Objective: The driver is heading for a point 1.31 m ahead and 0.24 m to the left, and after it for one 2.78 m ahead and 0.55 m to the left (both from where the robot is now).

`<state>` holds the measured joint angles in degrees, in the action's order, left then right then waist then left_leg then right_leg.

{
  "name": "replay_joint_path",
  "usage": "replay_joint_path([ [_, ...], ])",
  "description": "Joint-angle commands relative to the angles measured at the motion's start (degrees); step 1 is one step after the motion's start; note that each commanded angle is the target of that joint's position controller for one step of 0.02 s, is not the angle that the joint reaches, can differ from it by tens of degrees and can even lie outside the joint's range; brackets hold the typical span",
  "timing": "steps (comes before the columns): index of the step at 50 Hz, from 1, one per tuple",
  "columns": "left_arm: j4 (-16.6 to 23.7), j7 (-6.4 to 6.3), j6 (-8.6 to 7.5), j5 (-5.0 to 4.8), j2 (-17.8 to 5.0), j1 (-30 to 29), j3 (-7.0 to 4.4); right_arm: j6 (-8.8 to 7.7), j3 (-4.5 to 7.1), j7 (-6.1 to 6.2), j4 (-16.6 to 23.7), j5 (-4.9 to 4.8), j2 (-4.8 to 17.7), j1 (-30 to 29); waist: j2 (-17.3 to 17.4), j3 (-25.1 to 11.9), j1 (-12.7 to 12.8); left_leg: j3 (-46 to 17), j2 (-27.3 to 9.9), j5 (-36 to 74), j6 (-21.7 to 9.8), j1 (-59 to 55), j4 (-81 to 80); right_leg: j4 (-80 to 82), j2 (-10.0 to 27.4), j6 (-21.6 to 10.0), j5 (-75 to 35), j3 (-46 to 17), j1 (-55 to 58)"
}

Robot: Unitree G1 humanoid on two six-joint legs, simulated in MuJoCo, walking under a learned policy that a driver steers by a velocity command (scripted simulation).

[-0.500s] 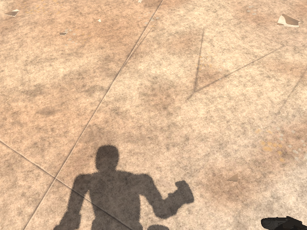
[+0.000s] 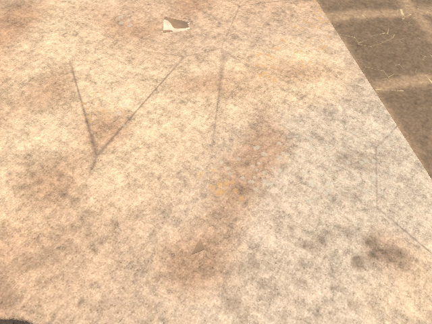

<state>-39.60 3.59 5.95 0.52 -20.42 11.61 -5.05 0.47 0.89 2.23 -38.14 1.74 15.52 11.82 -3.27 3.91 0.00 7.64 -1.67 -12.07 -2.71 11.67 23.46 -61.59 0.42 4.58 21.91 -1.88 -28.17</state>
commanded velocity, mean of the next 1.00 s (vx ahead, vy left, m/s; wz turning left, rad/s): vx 0.02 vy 0.00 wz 0.16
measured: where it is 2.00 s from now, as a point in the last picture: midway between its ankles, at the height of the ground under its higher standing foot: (107, 311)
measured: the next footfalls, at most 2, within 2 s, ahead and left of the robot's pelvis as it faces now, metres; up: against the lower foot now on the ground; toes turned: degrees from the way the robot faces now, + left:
right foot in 0.20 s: +0.01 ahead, -0.13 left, +0.00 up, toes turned -16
left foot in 0.74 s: +0.01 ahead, +0.07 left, +0.00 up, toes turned +6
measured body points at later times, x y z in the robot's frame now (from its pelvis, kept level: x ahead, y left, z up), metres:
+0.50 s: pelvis -0.01 -0.05 +0.00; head +0.01 -0.06 +0.45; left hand +0.21 +0.15 -0.09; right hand -0.03 -0.32 -0.14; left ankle +0.00 +0.08 -0.69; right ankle -0.03 -0.11 -0.75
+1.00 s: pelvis -0.01 +0.00 +0.00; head +0.02 +0.04 +0.45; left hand +0.05 +0.31 -0.12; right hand +0.17 -0.26 -0.08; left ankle -0.03 +0.06 -0.74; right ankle +0.05 -0.16 -0.68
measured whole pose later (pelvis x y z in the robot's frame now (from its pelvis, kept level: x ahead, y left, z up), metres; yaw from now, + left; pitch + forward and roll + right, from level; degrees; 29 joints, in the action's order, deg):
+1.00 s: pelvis -0.01 +0.00 +0.00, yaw +16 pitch +2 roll -2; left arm -40.4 0.5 3.0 2.5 -18.9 10.1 -2.8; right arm 3.0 4.5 -1.2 -37.6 0.3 18.6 15.9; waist -2.1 1.9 -1.0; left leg -8.5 6.6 -13.1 -6.3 13.1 24.9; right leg -55.9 1.1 4.2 19.3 -3.7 -29.9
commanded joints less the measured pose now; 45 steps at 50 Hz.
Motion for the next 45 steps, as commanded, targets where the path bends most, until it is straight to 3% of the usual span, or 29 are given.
replay_joint_path([
  [1,5.96,0.64,-0.50,-0.18,-2.51,-3.65,-0.30,-0.71,3.42,-0.24,2.49,0.20,10.01,2.61,12.66,-5.79,-1.85,-7.58,-15.52,24.28,-8.78,-10.44,-4.41,5.02,1.18,-0.66,0.90,2.92,-3.95],
  [5,7.68,0.84,-0.36,-0.70,-1.18,-5.59,0.15,-0.89,4.20,-1.37,2.60,0.16,10.74,1.97,13.82,-6.87,-1.74,-1.78,-16.48,23.72,-6.78,-6.39,-1.41,15.23,0.54,-2.97,2.51,7.00,5.66],
  [8,8.62,0.54,-0.40,-0.58,-1.53,-5.58,-0.19,-0.54,4.88,-2.21,2.35,-0.96,11.62,2.77,14.29,-7.58,-1.39,0.52,-18.38,22.55,-3.99,-5.51,3.97,24.73,-0.57,-5.05,2.13,8.41,10.90],
  [9,7.82,0.15,-0.81,0.05,-1.31,-2.87,-0.27,-0.16,4.98,-2.27,2.05,-1.65,11.64,2.64,12.07,-8.15,0.59,2.40,-17.49,20.24,-1.67,-2.08,8.84,32.99,-1.58,-6.11,-2.88,7.89,16.72],
  [10,6.00,-0.75,-1.67,1.01,-3.82,1.86,-1.00,0.20,4.85,-2.45,1.14,-1.69,10.72,5.29,4.21,-9.44,2.63,5.07,-14.57,11.99,1.82,5.36,18.27,41.66,0.34,-7.44,-9.64,1.12,26.14],
  [11,6.74,-1.83,-2.60,0.67,-11.69,2.96,-2.34,0.83,3.23,-2.79,3.79,-0.67,4.69,7.06,-13.82,-8.72,0.83,7.55,-6.44,-24.21,6.67,23.96,33.09,43.49,18.29,-12.45,-27.95,-22.57,33.85],
  [12,7.13,-2.39,-3.01,-0.13,-13.65,6.28,-3.37,2.02,3.05,-1.70,5.70,0.60,6.54,2.17,-10.64,-10.59,5.56,-1.98,-2.61,-26.41,7.12,26.56,40.40,40.82,24.24,-20.95,-45.17,-25.05,29.32],
  [13,6.07,-2.81,-3.10,-0.13,-8.76,5.60,-1.70,2.63,3.18,-1.46,4.63,-0.31,7.05,1.06,-6.28,-9.84,4.73,-5.08,-3.78,-21.99,6.57,24.78,43.18,40.33,21.06,-21.19,-47.24,-17.23,28.35],
  [14,5.96,-3.36,-3.19,0.03,-4.46,0.70,0.11,2.59,2.92,-1.58,3.21,-1.40,6.23,1.80,-5.78,-6.78,1.99,-6.20,-3.90,-16.57,5.76,22.17,41.42,41.73,16.98,-19.07,-43.61,-11.19,24.14],
  [15,6.25,-3.92,-3.29,0.13,-1.43,-4.55,1.34,2.42,3.02,-1.82,1.29,-1.51,6.63,3.53,-5.45,-5.66,-0.65,-6.34,-4.18,-11.92,5.44,19.49,38.27,42.94,12.93,-16.24,-39.31,-6.64,22.70],
  [16,6.24,-4.53,-3.70,-0.02,0.57,-6.54,2.31,2.66,3.27,-2.18,-0.79,-0.74,7.34,5.99,-6.40,-5.90,-1.49,-5.16,-3.07,-9.01,5.29,15.78,37.99,43.20,11.14,-15.50,-42.60,-3.28,21.37],
  [17,5.77,-4.77,-4.13,0.24,2.54,-7.06,3.42,2.99,3.14,-2.61,-2.62,-0.75,7.09,8.17,-5.17,-7.02,-2.05,-5.96,-2.11,-7.78,5.17,11.64,36.62,43.74,10.73,-14.94,-43.76,-0.62,20.33],
  [18,5.26,-4.98,-4.60,0.72,2.83,-6.66,3.83,3.21,2.99,-3.05,-3.39,-1.32,6.43,8.61,-3.70,-6.69,-1.68,-7.45,-0.73,-7.85,5.02,9.44,34.32,44.13,11.18,-14.29,-42.36,1.07,19.56],
  [19,4.61,-5.22,-4.84,1.04,1.02,-5.84,3.39,3.28,3.13,-3.38,-3.30,-1.75,6.48,7.94,-3.43,-5.43,-1.06,-8.04,0.36,-8.41,4.73,9.94,32.81,44.11,11.71,-14.06,-40.35,1.56,20.15],
  [21,3.32,-5.65,-4.55,0.80,-2.18,-3.70,2.34,3.35,3.58,-3.71,-2.97,-1.51,7.07,7.02,-3.78,-3.66,-0.02,-7.61,1.04,-9.80,4.24,13.31,32.51,43.76,13.56,-14.76,-36.44,0.72,22.73],
  [26,2.44,-5.97,-4.22,1.13,-1.47,-2.15,2.21,3.73,3.61,-4.21,-0.84,-1.03,5.53,3.41,-2.70,-1.51,1.32,-5.87,-0.60,-12.46,4.25,16.59,30.47,44.16,16.91,-16.94,-26.68,0.41,23.43],
  [30,1.86,-5.60,-4.75,1.44,-1.91,-2.21,1.66,3.68,3.43,-4.86,1.14,-1.44,4.20,2.40,-3.04,-3.21,0.97,-3.87,-0.80,-14.42,3.12,12.89,24.86,41.65,18.14,-17.00,-30.33,2.86,23.07],
  [33,1.56,-4.95,-5.02,1.26,-3.01,-2.43,0.98,3.53,3.67,-5.13,2.61,-1.93,4.17,2.22,-3.68,-5.40,0.63,-2.16,-0.18,-14.56,1.61,9.21,19.63,38.40,19.21,-15.54,-32.92,4.85,23.30],
  [35,1.37,-4.51,-4.97,0.53,-3.87,-3.07,0.46,3.11,3.84,-5.19,3.02,-1.74,3.92,3.77,-2.40,-6.52,-1.30,-1.35,0.86,-8.97,0.19,3.33,10.54,33.03,18.58,-12.19,-29.78,8.30,20.80],
  [36,0.84,-4.28,-4.91,0.23,-3.81,-2.13,0.20,2.49,4.29,-4.72,2.36,-1.08,5.30,6.40,1.60,-7.37,-3.11,-5.30,0.65,-1.57,-1.23,-2.66,2.98,26.33,16.37,-8.31,-22.48,10.95,16.19],
  [37,2.10,-3.96,-4.70,0.33,-1.36,-0.75,0.68,1.66,6.10,-3.72,2.16,-0.18,12.84,9.35,16.25,-7.17,-3.43,-24.63,-10.95,12.12,-4.89,-9.81,-4.98,10.23,9.25,-3.77,-3.12,15.45,3.63],
  [38,6.75,-4.38,-3.78,1.08,0.97,-6.56,1.76,1.48,7.94,-3.55,2.33,-1.00,19.30,12.65,21.16,-6.20,-5.03,-42.05,-20.54,32.01,-15.53,-10.33,-4.60,0.71,-1.70,-1.08,18.87,8.08,-9.66],
  [39,6.29,-4.63,-3.34,1.59,-0.44,-7.24,1.76,1.68,7.93,-3.34,2.07,-1.73,17.20,13.90,12.32,-7.26,-5.94,-38.03,-19.58,28.44,-17.80,-11.86,-4.40,-5.42,0.24,-0.94,16.84,1.29,-11.45],
  [40,5.46,-4.57,-3.53,1.00,-0.72,-6.18,1.61,2.12,7.06,-2.88,2.49,-1.86,14.61,9.87,9.54,-4.52,-3.71,-33.20,-15.99,21.81,-16.19,-9.25,-4.49,-5.93,1.33,-1.27,10.78,-0.27,-11.91],
  [41,4.61,-4.56,-4.09,0.66,-1.38,-5.38,1.40,2.69,6.38,-2.45,3.46,-1.75,12.65,4.51,7.54,-2.35,-1.19,-28.96,-11.41,16.99,-12.98,-6.53,-5.19,-2.80,2.38,-1.43,4.28,-1.02,-11.06],
  [42,4.32,-4.54,-4.32,1.35,-2.50,-4.83,1.05,2.83,5.97,-2.13,4.43,-2.15,11.45,1.31,8.47,-2.62,-0.20,-27.20,-8.71,17.96,-11.14,-6.08,-4.95,-1.70,2.16,-1.33,0.79,-0.66,-10.01],
  [43,3.39,-4.37,-4.19,1.91,-2.77,-3.32,0.98,2.77,5.72,-2.16,4.79,-2.10,10.82,0.53,8.65,-4.51,0.06,-25.79,-7.16,22.33,-10.54,-6.25,-4.06,-2.57,1.41,-1.00,-1.10,-0.28,-8.34],
  [45,3.03,-4.03,-3.74,1.66,-2.12,-2.10,1.21,2.33,5.98,-2.52,4.22,-2.11,11.69,2.23,6.49,-6.77,-0.04,-25.87,-6.20,24.78,-9.86,-6.69,-2.86,-1.54,0.67,-0.55,-2.21,-0.61,-7.11],
])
